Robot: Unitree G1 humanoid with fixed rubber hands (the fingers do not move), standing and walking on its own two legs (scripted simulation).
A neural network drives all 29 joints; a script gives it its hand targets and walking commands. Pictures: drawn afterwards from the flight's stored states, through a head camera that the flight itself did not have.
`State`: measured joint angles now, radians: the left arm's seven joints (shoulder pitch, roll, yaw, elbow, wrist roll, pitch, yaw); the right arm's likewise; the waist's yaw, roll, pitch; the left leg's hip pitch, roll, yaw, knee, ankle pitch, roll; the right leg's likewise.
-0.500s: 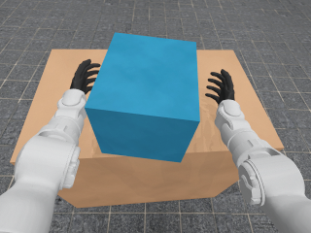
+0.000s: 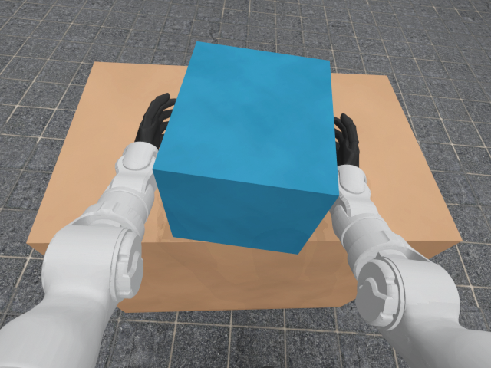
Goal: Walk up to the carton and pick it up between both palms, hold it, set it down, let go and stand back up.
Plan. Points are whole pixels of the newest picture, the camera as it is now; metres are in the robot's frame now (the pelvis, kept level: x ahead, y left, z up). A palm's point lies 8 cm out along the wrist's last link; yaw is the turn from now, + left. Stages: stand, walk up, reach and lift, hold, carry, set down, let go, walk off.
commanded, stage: reach and lift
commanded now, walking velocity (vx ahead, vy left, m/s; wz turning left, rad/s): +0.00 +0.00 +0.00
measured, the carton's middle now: (248, 151) +0.47 -0.04 +0.04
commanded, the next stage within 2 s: none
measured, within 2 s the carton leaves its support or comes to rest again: leaves its support in 1.40 s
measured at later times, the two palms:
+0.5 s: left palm (149, 146) +0.47 +0.13 +0.06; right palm (344, 169) +0.41 -0.19 +0.06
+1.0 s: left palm (149, 146) +0.47 +0.13 +0.07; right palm (344, 169) +0.41 -0.19 +0.06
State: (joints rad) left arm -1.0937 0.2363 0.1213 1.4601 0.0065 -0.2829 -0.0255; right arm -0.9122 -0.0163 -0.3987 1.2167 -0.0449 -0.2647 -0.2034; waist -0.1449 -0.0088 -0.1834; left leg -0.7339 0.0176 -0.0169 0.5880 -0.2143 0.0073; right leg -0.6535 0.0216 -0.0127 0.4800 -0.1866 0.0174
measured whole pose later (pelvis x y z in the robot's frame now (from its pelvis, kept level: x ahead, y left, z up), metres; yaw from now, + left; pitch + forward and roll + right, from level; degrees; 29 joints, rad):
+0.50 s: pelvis +0.03 +0.00 +0.02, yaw +1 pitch +11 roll -1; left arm -0.92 0.15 0.40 1.35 0.26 -0.34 -0.08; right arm -0.71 0.13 -0.67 0.98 -0.41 -0.33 -0.13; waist -0.11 -0.01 -0.04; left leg -0.39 0.00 0.00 0.40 -0.19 0.01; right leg -0.32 0.00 0.00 0.31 -0.17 0.02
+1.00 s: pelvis +0.03 -0.01 +0.02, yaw +1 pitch +11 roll -1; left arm -0.90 0.12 0.43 1.22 0.34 -0.27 -0.10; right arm -0.70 0.13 -0.69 0.96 -0.41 -0.34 -0.13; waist -0.09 -0.03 -0.03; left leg -0.37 0.00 0.00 0.35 -0.16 0.01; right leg -0.31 0.01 0.00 0.25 -0.14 0.02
